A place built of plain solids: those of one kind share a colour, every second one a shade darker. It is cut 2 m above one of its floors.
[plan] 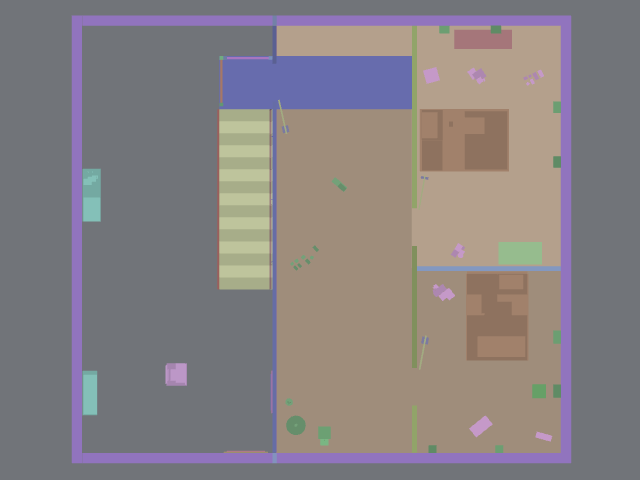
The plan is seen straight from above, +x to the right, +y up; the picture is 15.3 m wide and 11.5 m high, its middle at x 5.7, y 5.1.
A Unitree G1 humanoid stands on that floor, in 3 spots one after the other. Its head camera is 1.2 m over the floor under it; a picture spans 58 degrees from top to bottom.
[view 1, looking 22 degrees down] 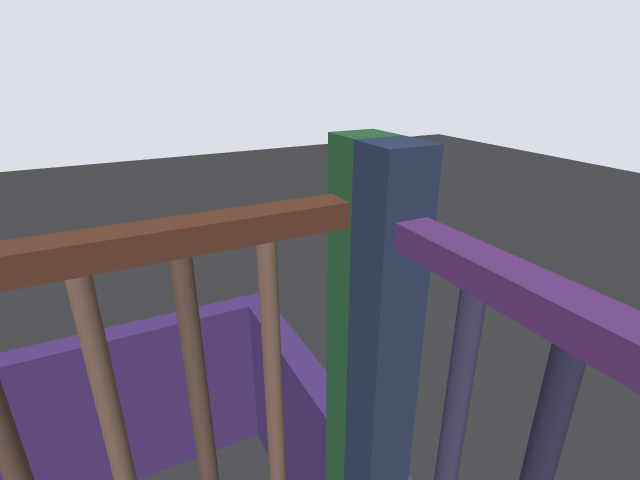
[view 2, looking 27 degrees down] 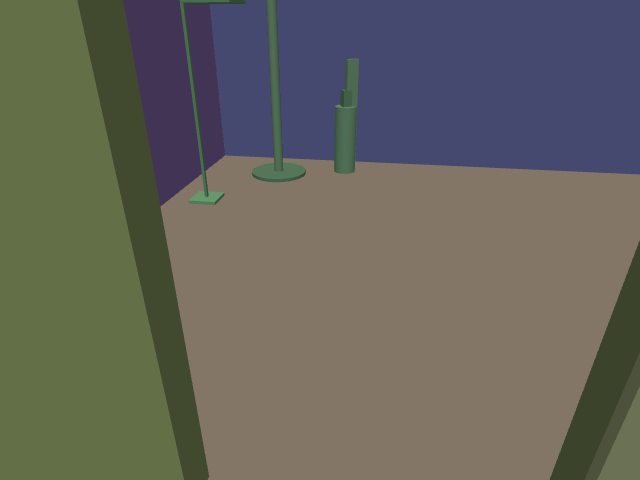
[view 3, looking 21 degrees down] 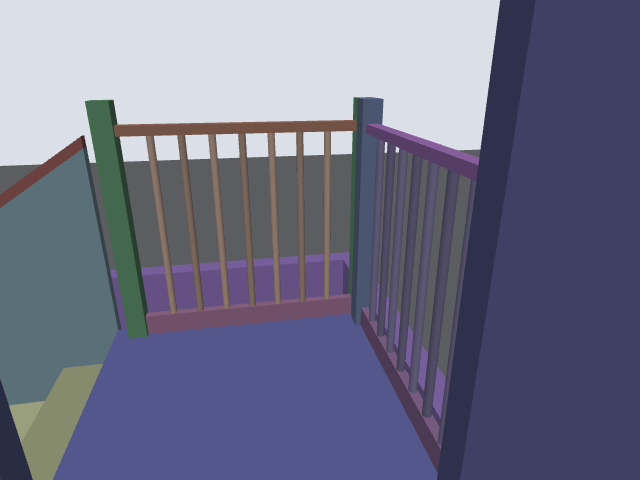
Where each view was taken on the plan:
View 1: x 3.92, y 9.09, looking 153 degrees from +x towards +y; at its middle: ground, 11.19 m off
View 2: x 8.66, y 1.58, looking -171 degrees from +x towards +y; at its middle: upper_floor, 2.65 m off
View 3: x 5.31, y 8.87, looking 169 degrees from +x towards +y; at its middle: ground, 11.70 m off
